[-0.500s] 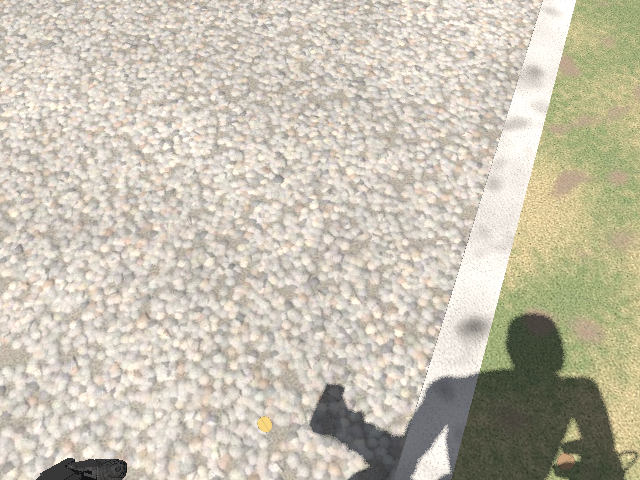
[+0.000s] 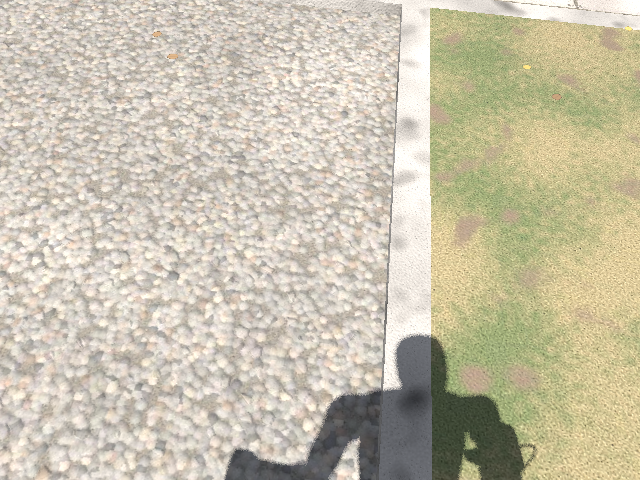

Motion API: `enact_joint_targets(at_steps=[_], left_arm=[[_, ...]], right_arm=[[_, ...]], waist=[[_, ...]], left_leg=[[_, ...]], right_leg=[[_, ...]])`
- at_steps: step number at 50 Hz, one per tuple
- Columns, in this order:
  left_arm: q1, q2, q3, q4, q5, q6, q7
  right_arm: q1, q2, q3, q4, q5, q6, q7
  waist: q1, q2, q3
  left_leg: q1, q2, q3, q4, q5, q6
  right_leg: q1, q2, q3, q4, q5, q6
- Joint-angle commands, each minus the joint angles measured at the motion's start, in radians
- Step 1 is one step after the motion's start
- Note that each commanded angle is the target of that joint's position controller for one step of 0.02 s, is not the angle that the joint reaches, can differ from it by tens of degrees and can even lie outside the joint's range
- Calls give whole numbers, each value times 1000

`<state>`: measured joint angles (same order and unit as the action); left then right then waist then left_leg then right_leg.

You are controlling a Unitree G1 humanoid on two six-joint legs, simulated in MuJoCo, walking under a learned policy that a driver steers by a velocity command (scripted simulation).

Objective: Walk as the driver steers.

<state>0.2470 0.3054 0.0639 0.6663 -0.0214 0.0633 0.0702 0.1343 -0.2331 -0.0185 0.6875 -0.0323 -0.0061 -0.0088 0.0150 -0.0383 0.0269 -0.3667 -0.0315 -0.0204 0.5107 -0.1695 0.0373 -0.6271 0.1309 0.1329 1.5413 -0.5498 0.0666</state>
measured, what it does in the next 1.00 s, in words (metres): steps on the spot, turning right: right foot 0.05 m higher, then left foot 0.05 m lower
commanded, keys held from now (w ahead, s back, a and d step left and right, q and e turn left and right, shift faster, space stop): e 0.94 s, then w+e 0.06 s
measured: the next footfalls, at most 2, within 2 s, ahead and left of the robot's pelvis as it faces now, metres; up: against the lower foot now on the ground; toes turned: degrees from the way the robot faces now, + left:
right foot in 0.36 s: +0.00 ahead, -0.16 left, +0.05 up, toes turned -16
left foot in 0.84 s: +0.07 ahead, +0.05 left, +0.00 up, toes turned -35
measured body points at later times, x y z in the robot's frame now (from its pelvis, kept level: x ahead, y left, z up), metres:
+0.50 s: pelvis -0.02 -0.04 +0.02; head +0.00 -0.08 +0.47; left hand +0.21 +0.17 -0.05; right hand +0.03 -0.36 -0.09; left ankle +0.03 +0.09 -0.64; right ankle -0.04 -0.14 -0.69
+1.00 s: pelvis -0.01 -0.02 +0.00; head +0.02 -0.01 +0.45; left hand +0.25 +0.15 -0.11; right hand -0.03 -0.31 -0.09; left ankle +0.04 +0.07 -0.73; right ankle -0.11 -0.11 -0.55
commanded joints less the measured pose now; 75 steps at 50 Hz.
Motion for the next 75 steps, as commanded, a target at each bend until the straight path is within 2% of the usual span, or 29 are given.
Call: enact_joint_targets(at_steps=[1, 7, 12, 17, 18, 19, 20, 21, 22, 24, 27, 33, 40, 41, 42, 43, 44, 46, 49, 53, 58, 64, 66, 68, 69, 70, 71, 73, 75], left_arm=[[40, 96, 35, -89, 6, 23, 15], [-38, 24, 5, -140, 14, 0, 14], [-77, -12, -18, -165, 18, -9, -10], [13, 21, 0, -137, 14, -10, -39], [58, 51, 16, -118, 11, -8, -40], [111, 155, 52, -114, 5, -4, -35], [109, 261, 82, -129, 35, -11, -30], [87, 198, 60, -146, 60, -45, -39], [30, 164, 47, -140, 58, -62, -40], [-94, 116, 39, -154, 9, -64, -41], [-116, 80, 22, -157, 21, -54, -26], [-54, 119, 46, -138, 11, -38, -4], [-76, 102, 49, -141, 0, -15, -1], [-69, 82, 42, -137, -3, -15, -1], [-21, 34, 33, -124, 3, -16, -4], [49, -18, 18, -111, 28, -20, -8], [46, 73, 45, -156, 10, -38, -14], [-5, 145, 69, -114, -2, -25, 3], [-31, 89, 54, -136, 11, -4, -2], [-121, 22, 21, -190, 2, -30, -23], [-152, -26, -3, -204, 9, -56, -46], [-180, -59, -32, -203, -1, -80, -82], [-106, -27, -16, -172, 0, -89, -90], [142, 87, 49, -93, -4, -87, -87], [251, 251, 82, -96, 10, -92, -72], [260, 232, 70, -109, 9, -112, -68], [190, 173, 41, -104, 11, -130, -78], [118, 89, 17, -75, 9, -139, -94], [23, 39, 1, -69, 19, -150, -99]], right_arm=[[-39, -142, -27, -93, -11, 15, -29], [68, -155, -43, -56, 3, 28, -52], [41, -197, -68, -50, 13, 39, -46], [41, -209, -82, -27, 47, 41, -28], [92, -185, -78, -6, 51, 41, -28], [126, -126, -64, -14, 38, 37, -26], [-12, -129, -61, -115, 17, 24, -29], [-119, -178, -86, -114, 20, 17, -22], [-89, -150, -82, -106, 33, 18, -17], [-14, -171, -93, -67, 12, 31, -32], [6, -143, -87, -68, 15, 29, -27], [-68, -93, -62, -99, 29, 11, -5], [-1, -89, -74, -70, 46, -2, 32], [34, -88, -79, -53, 38, -1, 29], [66, -121, -89, -44, 24, 6, 24], [95, -167, -88, -65, 13, 15, 13], [96, -214, -98, -70, -11, 4, 13], [-69, -105, -70, -117, -5, 0, -4], [-35, -99, -51, -121, 15, 10, -35], [164, -125, -66, -67, 27, -3, -55], [198, -160, -85, -32, 29, -23, -43], [202, -201, -97, 29, 50, -39, -8], [184, -216, -93, 45, 57, -38, 8], [199, -176, -67, 56, 51, -56, 14], [155, -99, -39, -37, 27, -77, 12], [100, -149, -57, -36, 45, -107, 18], [61, -177, -69, -53, 77, -112, 26], [44, -144, -57, -49, 52, -100, 21], [119, -147, -63, -17, 53, -72, 25]], waist=[[5, 176, -72], [-52, 175, -145], [-53, 206, -131], [-3, 228, -121], [5, 196, -115], [2, -38, -108], [50, -351, -128], [87, -173, -126], [45, -170, -105], [-17, -101, -57], [-47, -77, -104], [-5, -81, -133], [-23, -102, -121], [-34, -81, -130], [-23, 55, -150], [-6, 271, -138], [19, 298, -156], [24, 180, -44], [0, 169, -22], [-80, 182, -34], [-82, 167, -5], [-64, 179, 41], [-4, 183, 27], [133, 111, -140], [149, -236, -228], [156, -184, -341], [127, -117, -225], [56, -71, -64], [-31, -125, -6]], left_leg=[[96, 269, -200, -201, 239, 175], [342, 337, -142, -199, 358, 229], [259, 349, -48, -238, 246, 220], [167, 352, 31, -177, 197, 167], [104, 327, 66, -123, 131, 106], [-89, 226, 162, 106, -86, -15], [-371, 28, 129, 387, -493, -104], [-376, 35, -49, 623, -491, -103], [-368, 39, -69, 674, -405, -89], [-346, 61, -56, 649, -242, -103], [-225, 20, -26, 687, -134, -122], [-166, -8, -70, 311, -134, -134], [92, -13, -67, -127, -21, -88], [194, 3, -35, -213, 94, -73], [355, 126, -119, -160, 161, -29], [456, 355, -277, -51, 559, 67], [339, 537, -491, -120, 589, 250], [185, 399, -330, -172, 241, 211], [151, 273, -198, -221, -49, 148], [390, 301, -231, -283, -309, 161], [388, 366, -171, -347, -263, 185], [198, 353, 26, -417, -141, 165], [157, 347, 68, -338, 21, 157], [45, 260, 198, 75, 439, 80], [-347, 112, 216, 563, -45, -40], [-470, 27, -37, 798, -315, -51], [-551, 78, -84, 880, -272, -34], [-526, 157, -27, 840, -154, -11], [-388, 178, -32, 776, -59, -16]], right_leg=[[-92, -63, -37, 129, 113, 40], [-178, -124, -58, -80, 74, 61], [-27, -187, -139, -341, 51, 20], [251, -131, -247, -761, 164, -75], [354, -109, -218, -887, 238, -115], [516, -242, 51, -1041, 472, -213], [467, -515, 549, -1165, 516, -464], [418, -493, 492, -1156, 491, -475], [378, -443, 387, -1157, 453, -411], [336, -360, 254, -1132, 448, -306], [288, -296, 173, -1108, 595, -297], [397, -271, 253, -1071, 475, -313], [277, -188, 374, -909, 444, -275], [222, -145, 335, -840, 391, -238], [47, -68, 229, -630, 111, -176], [-180, 80, 67, -275, -205, -107], [-233, 36, 25, -47, -199, -51], [-236, -47, 25, 139, -1, -3], [-243, -57, -23, 177, 169, 26], [-419, -121, -45, 0, 179, 28], [-412, -201, -74, -161, 182, 16], [-37, -215, -196, -525, 64, -82], [175, -141, -274, -706, 100, -127], [624, -58, -254, -862, 224, -177], [867, -374, 383, -1066, 65, -341], [839, -524, 768, -1266, 7, -441], [762, -525, 622, -1248, 18, -413], [553, -446, 374, -1256, 96, -345], [399, -363, 208, -1323, 201, -300]])
Keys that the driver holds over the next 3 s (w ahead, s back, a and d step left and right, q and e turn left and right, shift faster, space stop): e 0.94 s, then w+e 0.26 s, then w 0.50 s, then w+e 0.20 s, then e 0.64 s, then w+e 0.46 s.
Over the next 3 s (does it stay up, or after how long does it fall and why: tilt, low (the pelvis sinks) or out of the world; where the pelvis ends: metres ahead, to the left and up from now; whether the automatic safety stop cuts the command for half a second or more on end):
stays up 0.33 -0.60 0.06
